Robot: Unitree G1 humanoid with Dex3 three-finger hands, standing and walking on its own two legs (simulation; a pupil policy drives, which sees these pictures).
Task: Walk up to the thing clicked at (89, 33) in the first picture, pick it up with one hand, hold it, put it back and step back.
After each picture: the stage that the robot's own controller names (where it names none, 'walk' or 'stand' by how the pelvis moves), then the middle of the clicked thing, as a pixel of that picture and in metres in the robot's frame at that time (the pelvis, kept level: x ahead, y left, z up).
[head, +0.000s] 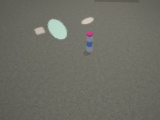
stand; (89, 42) +1.34 -0.03 -0.65
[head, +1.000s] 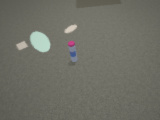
walk; (72, 51) +1.21 +0.24 -0.64
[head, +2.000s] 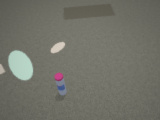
walk; (60, 84) +0.76 +0.28 -0.64
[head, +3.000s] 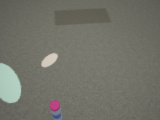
walk; (56, 112) +0.49 +0.19 -0.64
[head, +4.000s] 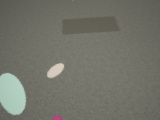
stand; out of the picture +0.41 +0.21 -0.65
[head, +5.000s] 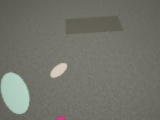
stand; out of the picture +0.41 +0.19 -0.65
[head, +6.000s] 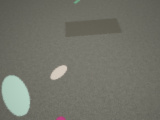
stand; out of the picture +0.42 +0.20 -0.66
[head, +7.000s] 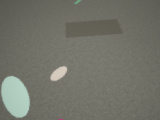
stand; out of the picture +0.41 +0.20 -0.66
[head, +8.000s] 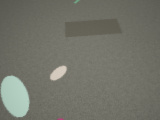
stand; out of the picture +0.41 +0.20 -0.66
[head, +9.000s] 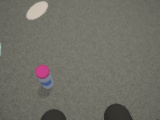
go down; (45, 78) +0.47 +0.19 -0.44
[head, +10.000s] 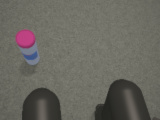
go down; (29, 49) +0.51 +0.20 -0.27
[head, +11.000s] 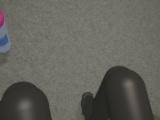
close in; out of the picture +0.51 +0.23 -0.20
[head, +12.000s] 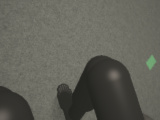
close; out of the picture +0.50 +0.27 -0.17
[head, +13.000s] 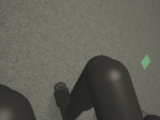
lift; out of the picture +0.47 +0.26 -0.18
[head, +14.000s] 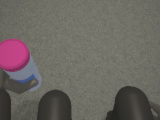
lift; (24, 70) +0.35 +0.21 -0.02
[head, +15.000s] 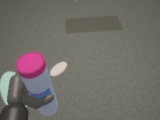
hold; (41, 88) +0.31 +0.16 +0.07
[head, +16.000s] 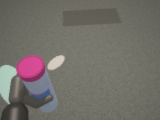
hold; (41, 88) +0.32 +0.16 +0.04
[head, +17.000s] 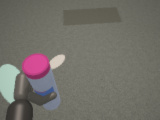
crouch; (45, 86) +0.33 +0.15 +0.03
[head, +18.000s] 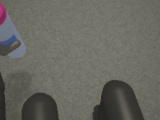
crouch; (5, 34) +0.49 +0.20 -0.04
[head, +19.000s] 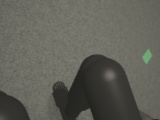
lower; out of the picture +0.48 +0.27 -0.18
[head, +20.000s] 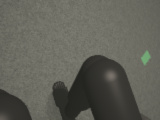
lower; out of the picture +0.49 +0.27 -0.18
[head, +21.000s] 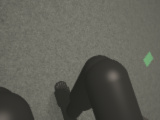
lower; out of the picture +0.48 +0.27 -0.18
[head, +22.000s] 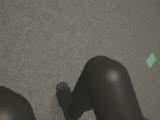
lower; out of the picture +0.47 +0.26 -0.18
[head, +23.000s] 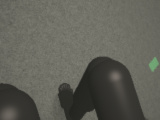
loosen; out of the picture +0.47 +0.23 -0.18
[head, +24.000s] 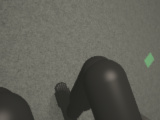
withdraw; out of the picture +0.47 +0.24 -0.18
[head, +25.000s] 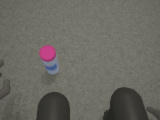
walk; (50, 61) +0.49 +0.16 -0.33
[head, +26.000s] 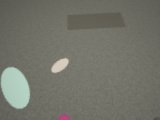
stand; out of the picture +0.41 +0.15 -0.60
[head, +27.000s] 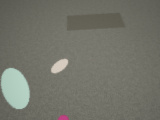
stand; out of the picture +0.41 +0.16 -0.60
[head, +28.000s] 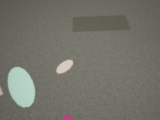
stand; out of the picture +0.41 +0.15 -0.64
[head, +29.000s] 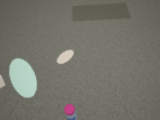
walk; (71, 115) +0.44 +0.14 -0.64
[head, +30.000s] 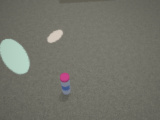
walk; (65, 84) +0.62 +0.15 -0.64
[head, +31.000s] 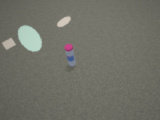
walk; (70, 55) +0.95 +0.21 -0.63
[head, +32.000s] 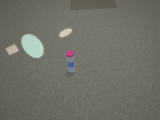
stand; (71, 62) +1.04 +0.18 -0.64
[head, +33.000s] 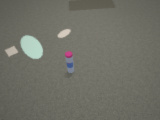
stand; (69, 62) +1.05 +0.18 -0.66
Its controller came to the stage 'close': yes
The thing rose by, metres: 0.70
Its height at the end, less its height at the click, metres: +0.00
